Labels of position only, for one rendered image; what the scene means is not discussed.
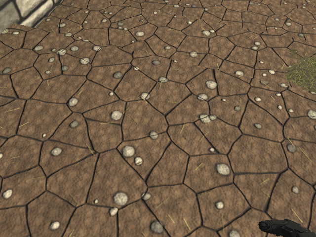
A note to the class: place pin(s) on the right robot hand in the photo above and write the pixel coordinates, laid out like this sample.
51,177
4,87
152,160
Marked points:
285,228

